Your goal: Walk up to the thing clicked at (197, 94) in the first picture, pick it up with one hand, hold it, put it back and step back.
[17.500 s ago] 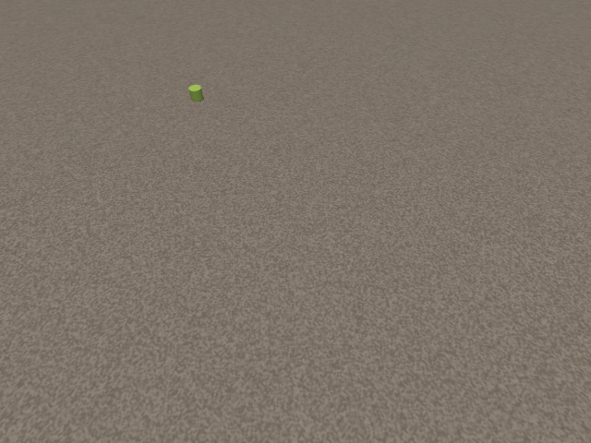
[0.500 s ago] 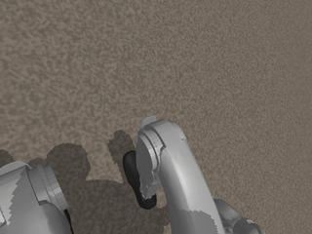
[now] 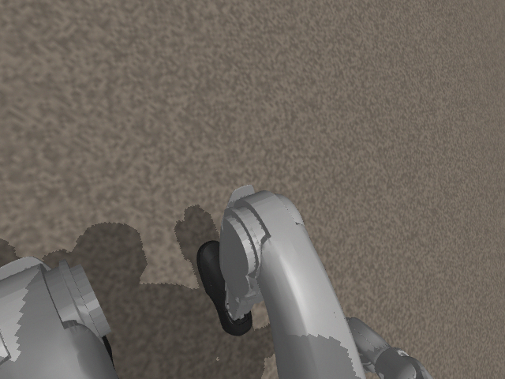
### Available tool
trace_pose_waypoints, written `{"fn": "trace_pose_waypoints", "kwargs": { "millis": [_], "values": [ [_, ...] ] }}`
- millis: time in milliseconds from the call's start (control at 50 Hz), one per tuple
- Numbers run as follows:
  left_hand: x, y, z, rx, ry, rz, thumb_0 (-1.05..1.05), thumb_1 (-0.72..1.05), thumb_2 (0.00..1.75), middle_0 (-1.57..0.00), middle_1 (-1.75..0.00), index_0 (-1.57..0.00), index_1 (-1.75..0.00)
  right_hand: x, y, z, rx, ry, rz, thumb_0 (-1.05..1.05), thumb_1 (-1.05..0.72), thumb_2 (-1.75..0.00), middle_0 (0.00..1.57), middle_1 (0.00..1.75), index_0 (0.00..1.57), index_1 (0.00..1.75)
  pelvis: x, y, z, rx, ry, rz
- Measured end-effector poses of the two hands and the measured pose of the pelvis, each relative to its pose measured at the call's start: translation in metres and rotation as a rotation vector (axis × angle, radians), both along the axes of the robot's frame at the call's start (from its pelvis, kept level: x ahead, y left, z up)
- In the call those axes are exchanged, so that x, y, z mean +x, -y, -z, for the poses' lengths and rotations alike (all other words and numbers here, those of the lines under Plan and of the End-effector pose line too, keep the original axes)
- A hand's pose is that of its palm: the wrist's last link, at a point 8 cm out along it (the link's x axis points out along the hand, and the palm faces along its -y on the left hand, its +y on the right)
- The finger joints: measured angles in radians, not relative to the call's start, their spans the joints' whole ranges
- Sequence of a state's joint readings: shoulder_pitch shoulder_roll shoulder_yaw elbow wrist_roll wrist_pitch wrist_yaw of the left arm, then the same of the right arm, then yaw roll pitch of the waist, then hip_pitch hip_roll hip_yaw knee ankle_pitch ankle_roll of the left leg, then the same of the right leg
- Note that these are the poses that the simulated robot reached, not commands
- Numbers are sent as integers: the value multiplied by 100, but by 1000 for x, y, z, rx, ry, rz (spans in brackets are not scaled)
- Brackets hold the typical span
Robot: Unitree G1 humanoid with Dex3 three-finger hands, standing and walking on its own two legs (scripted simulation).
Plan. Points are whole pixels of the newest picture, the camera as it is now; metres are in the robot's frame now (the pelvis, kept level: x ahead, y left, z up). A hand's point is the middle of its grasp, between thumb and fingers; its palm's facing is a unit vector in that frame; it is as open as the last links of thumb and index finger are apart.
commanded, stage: close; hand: left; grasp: from above
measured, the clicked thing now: out of the picture +0.46 +0.37 -0.27
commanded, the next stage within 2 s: settle in 1.34 s
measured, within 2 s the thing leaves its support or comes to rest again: leaves its support in 1.76 s
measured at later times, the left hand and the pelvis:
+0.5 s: hand out of the picture +0.44 +0.37 -0.25, palm faces -0.45 -0.16 -0.88, open 13.0 cm; pelvis +0.00 +0.00 +0.00, yaw +0 degrees
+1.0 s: hand out of the picture +0.44 +0.37 -0.25, palm faces -0.45 -0.17 -0.88, open 10.6 cm; pelvis +0.00 +0.00 +0.00, yaw +0 degrees
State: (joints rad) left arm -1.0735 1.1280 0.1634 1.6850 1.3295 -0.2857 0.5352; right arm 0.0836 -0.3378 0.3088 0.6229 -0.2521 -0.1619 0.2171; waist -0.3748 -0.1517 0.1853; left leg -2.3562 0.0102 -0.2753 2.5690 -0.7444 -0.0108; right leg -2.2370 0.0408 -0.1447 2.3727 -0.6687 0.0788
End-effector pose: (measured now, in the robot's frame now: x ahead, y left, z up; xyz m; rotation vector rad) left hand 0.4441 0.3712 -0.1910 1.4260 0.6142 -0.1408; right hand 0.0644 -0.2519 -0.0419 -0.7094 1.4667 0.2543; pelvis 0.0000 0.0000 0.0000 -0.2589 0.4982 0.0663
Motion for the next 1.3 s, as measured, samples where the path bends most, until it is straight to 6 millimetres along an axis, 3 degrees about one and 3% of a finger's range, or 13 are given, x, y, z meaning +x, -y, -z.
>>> {"fn": "trace_pose_waypoints", "kwargs": {
  "millis": [480,940,1300],
  "values": [
    [-1,2,-1,0,-10,13,0,-38,98,-14,-105,-15,-104,-8,2,-6,-25,3,8,0,-90,-89,21,30,20,30,-3,-1,-1,-2,4,4],
    [1,1,1,-3,-4,-4,0,-8,89,-30,-108,-34,-103,-2,1,-4,-11,2,-3,0,-90,-89,21,30,20,30,-3,-1,-2,-3,3,3],
    [1,1,-3,2,0,-6,0,-1,72,-39,-105,-45,-98,-5,3,-5,-16,4,-2,0,-90,-89,21,30,20,30,-4,0,-2,-3,5,4]
  ]
}}
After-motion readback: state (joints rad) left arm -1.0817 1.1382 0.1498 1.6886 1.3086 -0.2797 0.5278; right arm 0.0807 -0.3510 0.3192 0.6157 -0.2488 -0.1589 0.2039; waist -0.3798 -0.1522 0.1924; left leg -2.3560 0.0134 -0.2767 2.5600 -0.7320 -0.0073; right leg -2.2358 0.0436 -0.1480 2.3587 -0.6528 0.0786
